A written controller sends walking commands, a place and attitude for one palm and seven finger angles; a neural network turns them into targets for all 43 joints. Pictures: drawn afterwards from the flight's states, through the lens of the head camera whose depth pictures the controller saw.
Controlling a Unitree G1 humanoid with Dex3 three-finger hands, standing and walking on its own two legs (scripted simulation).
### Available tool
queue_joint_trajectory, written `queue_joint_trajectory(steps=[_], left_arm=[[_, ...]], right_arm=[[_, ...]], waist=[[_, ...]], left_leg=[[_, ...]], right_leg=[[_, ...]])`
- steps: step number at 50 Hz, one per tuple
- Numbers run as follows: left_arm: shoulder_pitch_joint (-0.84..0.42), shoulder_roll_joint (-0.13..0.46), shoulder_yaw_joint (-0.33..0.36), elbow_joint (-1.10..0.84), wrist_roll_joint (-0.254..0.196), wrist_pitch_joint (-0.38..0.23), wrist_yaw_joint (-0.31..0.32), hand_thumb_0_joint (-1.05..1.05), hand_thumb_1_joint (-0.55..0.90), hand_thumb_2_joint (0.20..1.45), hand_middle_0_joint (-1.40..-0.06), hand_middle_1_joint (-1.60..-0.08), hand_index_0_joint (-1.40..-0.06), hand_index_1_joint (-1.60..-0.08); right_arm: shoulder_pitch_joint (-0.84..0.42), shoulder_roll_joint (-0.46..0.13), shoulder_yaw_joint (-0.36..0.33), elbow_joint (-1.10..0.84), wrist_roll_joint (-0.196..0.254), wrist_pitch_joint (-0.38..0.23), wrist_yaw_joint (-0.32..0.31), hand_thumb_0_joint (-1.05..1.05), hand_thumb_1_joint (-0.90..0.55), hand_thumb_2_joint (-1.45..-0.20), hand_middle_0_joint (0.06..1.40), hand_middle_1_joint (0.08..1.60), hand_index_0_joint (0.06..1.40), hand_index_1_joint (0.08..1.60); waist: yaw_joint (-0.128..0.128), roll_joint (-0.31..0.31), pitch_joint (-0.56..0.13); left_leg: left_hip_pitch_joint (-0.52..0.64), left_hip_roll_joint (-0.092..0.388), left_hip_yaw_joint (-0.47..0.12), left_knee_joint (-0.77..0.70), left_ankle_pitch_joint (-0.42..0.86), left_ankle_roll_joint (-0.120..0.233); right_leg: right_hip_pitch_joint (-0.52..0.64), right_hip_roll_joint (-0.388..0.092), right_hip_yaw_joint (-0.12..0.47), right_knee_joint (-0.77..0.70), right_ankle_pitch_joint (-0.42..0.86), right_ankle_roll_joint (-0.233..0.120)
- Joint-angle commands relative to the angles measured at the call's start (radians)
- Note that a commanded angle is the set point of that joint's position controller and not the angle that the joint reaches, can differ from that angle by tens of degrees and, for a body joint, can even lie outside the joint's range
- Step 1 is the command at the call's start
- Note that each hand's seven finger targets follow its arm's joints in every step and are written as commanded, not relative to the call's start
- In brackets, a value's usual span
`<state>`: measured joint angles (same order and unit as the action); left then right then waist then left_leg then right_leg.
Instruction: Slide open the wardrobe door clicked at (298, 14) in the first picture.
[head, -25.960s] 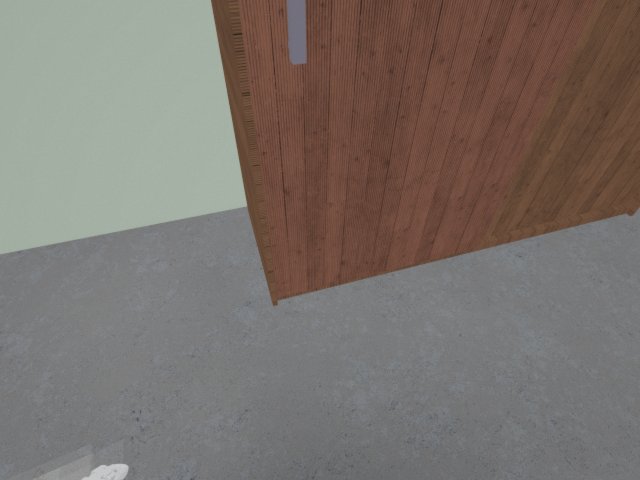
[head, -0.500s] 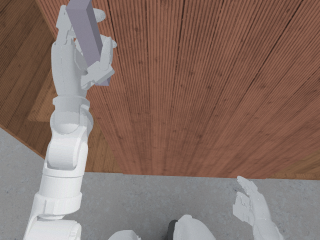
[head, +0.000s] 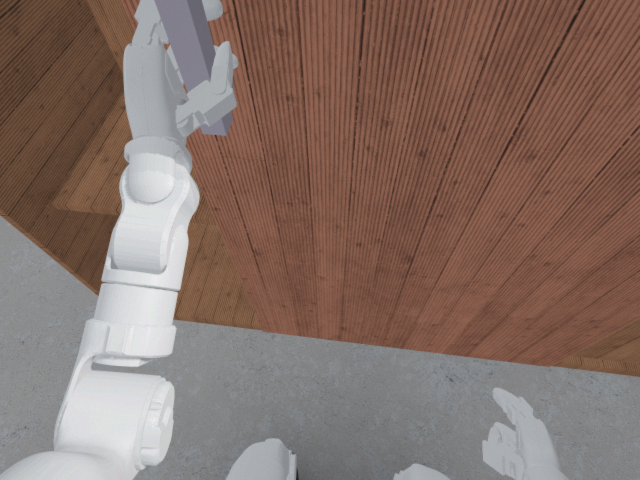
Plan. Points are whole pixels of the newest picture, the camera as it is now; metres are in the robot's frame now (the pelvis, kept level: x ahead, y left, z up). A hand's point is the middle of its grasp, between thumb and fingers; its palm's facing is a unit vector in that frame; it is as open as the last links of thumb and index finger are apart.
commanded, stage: step sideways, sliding the door along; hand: left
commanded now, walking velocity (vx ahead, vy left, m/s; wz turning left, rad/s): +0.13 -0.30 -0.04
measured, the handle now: (206, 49) +0.46 +0.18 +0.25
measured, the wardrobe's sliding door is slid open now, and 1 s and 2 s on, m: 0.45 0.66 0.66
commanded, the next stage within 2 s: stop walking and hold the door there in 1.06 s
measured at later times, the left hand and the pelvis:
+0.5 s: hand (365, 97) +0.42 +0.02 +0.23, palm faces +0.23 -0.97 -0.09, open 6.5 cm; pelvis +0.04 -0.15 +0.00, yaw +5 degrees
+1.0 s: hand (452, 101) +0.43 -0.06 +0.23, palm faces +0.41 -0.91 -0.12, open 6.9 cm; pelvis +0.06 -0.29 +0.01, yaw +4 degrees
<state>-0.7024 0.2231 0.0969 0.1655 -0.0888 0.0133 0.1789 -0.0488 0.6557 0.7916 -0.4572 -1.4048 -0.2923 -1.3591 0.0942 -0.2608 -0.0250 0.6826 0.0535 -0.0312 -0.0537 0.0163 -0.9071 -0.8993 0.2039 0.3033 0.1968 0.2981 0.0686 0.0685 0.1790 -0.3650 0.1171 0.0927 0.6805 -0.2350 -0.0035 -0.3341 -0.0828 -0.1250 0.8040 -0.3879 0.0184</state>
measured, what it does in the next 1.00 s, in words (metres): steps to the right: right foot, then left foot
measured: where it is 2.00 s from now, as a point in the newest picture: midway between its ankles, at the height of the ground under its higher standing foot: outside the picture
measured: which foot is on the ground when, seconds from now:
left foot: down 0.00-0.32, up 0.34-0.46, down 0.48-0.84, up 0.86-1.00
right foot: up 0.00-0.30, down 0.32-0.48, up 0.50-0.82, down 0.84-1.00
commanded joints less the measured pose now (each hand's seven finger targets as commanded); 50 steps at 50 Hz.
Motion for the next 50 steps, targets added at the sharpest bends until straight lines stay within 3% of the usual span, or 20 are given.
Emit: queue_joint_trajectory(steps=[1,6,12,14,16,17,19,20,22,24,25,27,32,37,40,42,44,48,49,50], left_arm=[[-0.686,-0.135,-0.308,-0.420,0.009,-0.193,-0.135,0.000,0.900,0.900,-0.450,-1.400,-0.450,-1.400],[-0.559,-0.117,-0.288,-0.317,0.031,-0.150,-0.140,0.000,0.900,0.900,-0.450,-1.400,-0.450,-1.400],[-0.474,-0.090,-0.264,-0.343,0.014,-0.163,-0.140,0.000,0.900,0.900,-0.450,-1.400,-0.450,-1.400],[-0.433,-0.077,-0.257,-0.382,0.017,-0.169,-0.134,0.000,0.900,0.900,-0.450,-1.400,-0.450,-1.400],[-0.396,0.019,-0.217,-0.413,0.045,-0.168,-0.118,0.000,0.900,0.900,-0.450,-1.400,-0.450,-1.400],[-0.321,0.030,-0.208,-0.413,0.046,-0.146,-0.100,0.000,0.900,0.900,-0.450,-1.400,-0.450,-1.400],[-0.305,0.024,-0.206,-0.600,0.032,-0.169,-0.095,0.000,0.900,0.900,-0.450,-1.400,-0.450,-1.400],[-0.290,-0.017,-0.230,-0.614,0.028,-0.177,-0.091,0.000,0.900,0.900,-0.450,-1.400,-0.450,-1.400],[-0.296,-0.071,-0.286,-0.622,0.030,-0.203,-0.095,0.000,0.900,0.900,-0.450,-1.400,-0.450,-1.400],[-0.326,-0.139,-0.331,-0.638,0.020,-0.226,-0.138,0.000,0.900,0.900,-0.450,-1.400,-0.450,-1.400],[-0.394,-0.146,-0.316,-0.591,0.050,-0.230,-0.151,0.000,0.900,0.900,-0.450,-1.400,-0.450,-1.400],[-0.455,-0.164,-0.338,-0.658,0.055,-0.249,-0.156,0.000,0.900,0.900,-0.450,-1.400,-0.450,-1.400],[-0.328,-0.155,-0.328,-0.574,0.062,-0.199,-0.168,0.000,0.900,0.900,-0.450,-1.400,-0.450,-1.400],[-0.248,-0.140,-0.308,-0.550,0.048,-0.204,-0.155,0.000,0.900,0.900,-0.450,-1.400,-0.450,-1.400],[-0.207,-0.091,-0.271,-0.572,0.050,-0.215,-0.143,0.000,0.900,0.900,-0.450,-1.400,-0.450,-1.400],[-0.146,0.024,-0.212,-0.571,0.059,-0.204,-0.123,0.000,0.900,0.900,-0.450,-1.400,-0.450,-1.400],[-0.119,0.088,-0.137,-0.712,0.050,-0.207,-0.110,0.000,0.900,0.900,-0.450,-1.400,-0.450,-1.400],[-0.130,0.025,-0.156,-0.739,0.041,-0.240,-0.089,0.000,0.900,0.900,-0.450,-1.400,-0.450,-1.400],[-0.164,0.033,-0.162,-0.755,0.033,-0.252,-0.100,0.000,0.900,0.900,-0.450,-1.400,-0.450,-1.400],[-0.176,0.007,-0.174,-0.768,0.022,-0.253,-0.119,0.000,0.900,0.900,-0.450,-1.400,-0.450,-1.400]], right_arm=[[-0.081,-0.091,-0.051,-0.168,0.010,-0.043,0.053,0.000,-0.900,-0.900,0.200,0.300,0.200,0.300],[-0.047,-0.091,-0.053,-0.163,-0.002,-0.035,0.046,0.000,-0.900,-0.900,0.200,0.300,0.200,0.300],[-0.066,-0.080,-0.037,-0.209,0.010,-0.061,0.034,0.000,-0.900,-0.900,0.200,0.300,0.200,0.300],[-0.076,-0.058,-0.026,-0.218,0.020,-0.066,0.039,0.000,-0.900,-0.900,0.200,0.300,0.200,0.300],[-0.114,0.015,-0.005,-0.226,0.027,-0.076,0.024,0.000,-0.900,-0.900,0.200,0.300,0.200,0.300],[-0.126,0.005,-0.001,-0.198,0.007,-0.090,0.012,0.000,-0.900,-0.900,0.200,0.300,0.200,0.300],[-0.100,-0.013,-0.017,-0.184,0.011,-0.107,0.001,0.000,-0.900,-0.900,0.200,0.300,0.200,0.300],[-0.094,-0.009,-0.011,-0.173,0.011,-0.102,0.001,0.000,-0.900,-0.900,0.200,0.300,0.200,0.300],[-0.090,-0.013,-0.011,-0.162,0.001,-0.080,0.005,0.000,-0.900,-0.900,0.200,0.300,0.200,0.300],[-0.081,-0.093,-0.073,-0.227,-0.009,-0.069,0.040,0.000,-0.900,-0.900,0.200,0.300,0.200,0.300],[-0.092,-0.118,-0.086,-0.243,0.001,-0.075,0.083,0.000,-0.900,-0.900,0.200,0.300,0.200,0.300],[-0.078,-0.093,-0.075,-0.240,-0.007,-0.092,0.102,0.000,-0.900,-0.900,0.200,0.300,0.200,0.300],[-0.058,-0.090,-0.070,-0.264,-0.014,-0.113,0.090,0.000,-0.900,-0.900,0.200,0.300,0.200,0.300],[-0.067,-0.069,-0.044,-0.275,-0.009,-0.136,0.072,0.000,-0.900,-0.900,0.200,0.300,0.200,0.300],[-0.076,-0.033,-0.026,-0.274,0.019,-0.146,0.070,0.000,-0.900,-0.900,0.200,0.300,0.200,0.300],[-0.089,0.016,-0.003,-0.257,0.013,-0.154,0.044,0.000,-0.900,-0.900,0.200,0.300,0.200,0.300],[-0.072,-0.004,-0.018,-0.231,0.003,-0.167,0.027,0.000,-0.900,-0.900,0.200,0.300,0.200,0.300],[-0.071,-0.004,0.001,-0.190,-0.001,-0.122,0.025,0.000,-0.900,-0.900,0.200,0.300,0.200,0.300],[-0.057,-0.028,-0.024,-0.201,-0.007,-0.104,0.024,0.000,-0.900,-0.900,0.200,0.300,0.200,0.300],[-0.085,-0.090,-0.064,-0.243,-0.012,-0.105,0.036,0.000,-0.900,-0.900,0.200,0.300,0.200,0.300]], waist=[[-0.129,0.079,-0.551],[-0.104,0.194,-0.455],[-0.099,0.281,-0.476],[-0.080,0.178,-0.502],[-0.069,-0.337,-0.480],[-0.057,-0.257,-0.451],[-0.066,-0.478,-0.528],[-0.083,-0.463,-0.538],[-0.122,-0.281,-0.534],[-0.098,0.103,-0.637],[-0.093,0.025,-0.604],[-0.103,0.228,-0.558],[-0.099,0.179,-0.486],[-0.100,0.283,-0.443],[-0.072,0.110,-0.469],[-0.077,-0.228,-0.445],[-0.046,-0.470,-0.537],[-0.109,-0.274,-0.567],[-0.128,-0.216,-0.598],[-0.096,0.066,-0.620]], left_leg=[[0.556,0.445,-0.465,-0.274,0.351,0.212],[0.438,0.320,-0.147,-0.289,0.351,0.137],[0.367,0.269,-0.017,-0.195,0.465,0.081],[0.304,0.215,-0.029,-0.044,0.370,0.048],[-0.032,-0.009,0.024,0.291,-0.304,-0.022],[-0.078,-0.071,-0.037,0.376,-0.458,-0.049],[-0.140,-0.060,-0.060,0.388,-0.487,-0.040],[-0.115,-0.045,-0.054,0.245,-0.427,-0.034],[0.182,0.014,0.006,-0.202,0.033,-0.032],[0.696,0.471,-0.377,-0.181,1.248,0.175],[0.682,0.460,-0.283,-0.158,1.144,0.191],[0.665,0.416,-0.215,-0.160,1.038,0.173],[0.542,0.324,-0.026,-0.209,0.839,0.096],[0.448,0.310,0.016,-0.191,0.733,0.069],[0.345,0.215,0.020,0.016,0.450,0.073],[0.016,-0.005,0.049,0.254,-0.350,-0.055],[-0.077,-0.069,-0.072,0.435,-0.528,-0.052],[0.138,-0.008,-0.016,-0.143,-0.088,-0.052],[0.422,0.114,-0.065,-0.252,0.411,-0.012],[0.676,0.410,-0.334,-0.230,1.110,0.127]], right_leg=[[-0.327,-0.010,0.194,0.450,-0.125,-0.030],[-0.259,-0.020,0.094,0.300,0.045,0.006],[0.022,0.068,-0.010,-0.048,0.059,0.019],[0.181,0.072,-0.010,-0.248,0.220,0.017],[0.322,-0.215,0.275,-0.375,0.872,-0.095],[0.262,-0.274,0.318,-0.361,1.084,-0.145],[0.454,-0.265,0.302,-0.218,1.382,-0.200],[0.483,-0.244,0.240,-0.167,1.391,-0.190],[0.304,-0.145,0.101,-0.019,1.149,-0.097],[-0.242,0.024,0.106,0.282,-0.143,0.011],[-0.301,0.025,0.171,0.376,-0.210,-0.013],[-0.353,-0.006,0.171,0.352,-0.174,-0.007],[-0.227,0.031,0.072,0.209,0.032,0.017],[-0.053,0.081,0.025,-0.013,0.051,0.020],[0.162,0.063,0.025,-0.310,0.361,0.019],[0.291,-0.198,0.267,-0.343,1.239,-0.082],[0.387,-0.253,0.375,-0.261,1.496,-0.173],[0.378,-0.145,0.186,-0.085,1.306,-0.128],[0.150,-0.091,0.141,-0.003,0.972,-0.062],[-0.181,0.038,0.098,0.159,0.155,0.016]])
